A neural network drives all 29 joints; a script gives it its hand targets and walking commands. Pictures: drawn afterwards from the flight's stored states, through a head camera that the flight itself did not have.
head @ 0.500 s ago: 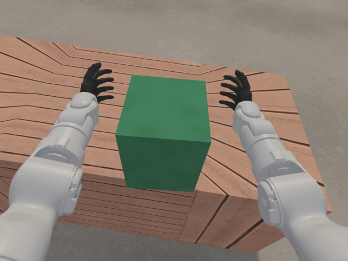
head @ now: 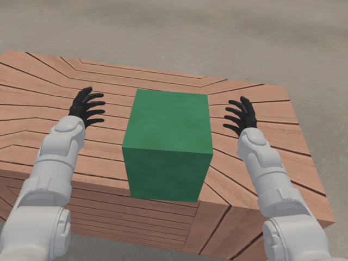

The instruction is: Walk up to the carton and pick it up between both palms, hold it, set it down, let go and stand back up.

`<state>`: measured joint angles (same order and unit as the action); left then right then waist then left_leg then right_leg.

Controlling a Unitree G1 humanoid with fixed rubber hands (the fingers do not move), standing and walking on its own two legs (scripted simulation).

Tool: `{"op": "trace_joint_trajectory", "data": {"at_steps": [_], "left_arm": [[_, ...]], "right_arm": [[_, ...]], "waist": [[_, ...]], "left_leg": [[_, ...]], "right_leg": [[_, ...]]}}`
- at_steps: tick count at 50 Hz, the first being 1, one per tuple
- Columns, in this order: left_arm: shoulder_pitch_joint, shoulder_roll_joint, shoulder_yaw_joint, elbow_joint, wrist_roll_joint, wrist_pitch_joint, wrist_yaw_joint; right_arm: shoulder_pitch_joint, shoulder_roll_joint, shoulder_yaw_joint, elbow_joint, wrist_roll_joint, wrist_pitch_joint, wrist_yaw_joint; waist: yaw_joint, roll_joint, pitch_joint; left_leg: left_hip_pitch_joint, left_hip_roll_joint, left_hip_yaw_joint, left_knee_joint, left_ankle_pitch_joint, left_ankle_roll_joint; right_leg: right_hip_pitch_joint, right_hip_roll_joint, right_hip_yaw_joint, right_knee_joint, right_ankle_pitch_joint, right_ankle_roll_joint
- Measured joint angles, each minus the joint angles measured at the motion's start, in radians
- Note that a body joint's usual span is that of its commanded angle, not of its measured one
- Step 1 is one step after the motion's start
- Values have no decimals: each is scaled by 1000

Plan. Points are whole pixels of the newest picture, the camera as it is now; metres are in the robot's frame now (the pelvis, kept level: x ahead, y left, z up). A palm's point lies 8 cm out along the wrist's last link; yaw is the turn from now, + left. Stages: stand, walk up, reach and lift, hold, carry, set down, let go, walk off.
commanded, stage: set down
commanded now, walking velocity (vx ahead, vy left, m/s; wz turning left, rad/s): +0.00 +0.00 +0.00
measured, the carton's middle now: (168, 147) +0.43 +0.00 -0.02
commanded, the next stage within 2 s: none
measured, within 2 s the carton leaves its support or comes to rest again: neither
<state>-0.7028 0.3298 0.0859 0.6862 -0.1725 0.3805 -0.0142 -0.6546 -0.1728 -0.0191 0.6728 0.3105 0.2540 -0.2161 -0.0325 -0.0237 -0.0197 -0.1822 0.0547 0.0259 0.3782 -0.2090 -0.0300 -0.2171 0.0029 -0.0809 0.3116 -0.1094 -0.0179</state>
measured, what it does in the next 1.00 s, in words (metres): stands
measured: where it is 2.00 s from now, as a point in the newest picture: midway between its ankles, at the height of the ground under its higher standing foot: outside the picture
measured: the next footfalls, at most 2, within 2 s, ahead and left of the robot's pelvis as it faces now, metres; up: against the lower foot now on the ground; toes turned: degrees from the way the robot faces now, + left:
none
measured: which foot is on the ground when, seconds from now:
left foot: down 0.00-1.00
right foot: down 0.00-1.00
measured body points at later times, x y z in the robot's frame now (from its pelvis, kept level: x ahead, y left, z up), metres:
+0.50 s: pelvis +0.00 +0.01 +0.00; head +0.02 +0.02 +0.45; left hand +0.32 +0.22 +0.02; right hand +0.31 -0.18 +0.03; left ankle -0.01 +0.13 -0.75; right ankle +0.03 -0.11 -0.75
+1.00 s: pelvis +0.02 +0.01 +0.00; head +0.03 +0.03 +0.45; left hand +0.23 +0.22 -0.04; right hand +0.23 -0.17 -0.04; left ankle -0.01 +0.13 -0.75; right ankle +0.03 -0.11 -0.75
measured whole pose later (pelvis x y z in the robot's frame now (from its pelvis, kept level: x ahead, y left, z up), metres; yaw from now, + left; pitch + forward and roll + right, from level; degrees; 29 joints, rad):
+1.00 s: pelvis +0.02 +0.01 +0.00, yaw +0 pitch +0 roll -1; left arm 0.15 0.22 -0.07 0.54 -0.17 -0.34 0.01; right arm 0.15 -0.04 0.00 0.56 0.12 -0.36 -0.09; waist 0.00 -0.02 0.02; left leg -0.17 0.05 0.02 0.46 -0.28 -0.02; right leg -0.20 -0.01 -0.08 0.38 -0.18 -0.01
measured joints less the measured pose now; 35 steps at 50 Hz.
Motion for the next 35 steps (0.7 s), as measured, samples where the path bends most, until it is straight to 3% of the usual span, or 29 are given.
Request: {"op": "trace_joint_trajectory", "data": {"at_steps": [5,11,17,25,35], "left_arm": [[104,-17,-18,-95,-26,-21,20],[268,-66,-8,-262,13,-56,5],[413,-107,4,-322,43,-102,-1],[536,-109,-44,-322,-4,-249,27],[580,-107,-106,-220,-29,-451,35]], "right_arm": [[99,29,-34,-100,-40,-12,23],[238,46,-21,-219,-60,-80,29],[396,67,-17,-273,-98,-146,36],[540,95,-25,-322,-149,-227,71],[574,108,-19,-263,-179,-331,92]], "waist": [[4,-9,13],[6,-6,29],[15,-5,48],[32,5,48],[40,15,25]], "left_leg": [[-25,-5,3,12,-1,3],[-5,-2,7,15,-9,4],[43,-5,10,8,-17,8],[15,-12,11,26,-23,12],[-32,-16,10,42,-28,15]], "right_leg": [[-28,-6,4,17,-3,2],[-1,-2,8,2,1,6],[42,-5,11,2,-10,8],[8,-13,13,35,-23,11],[-40,-17,13,53,-30,13]]}}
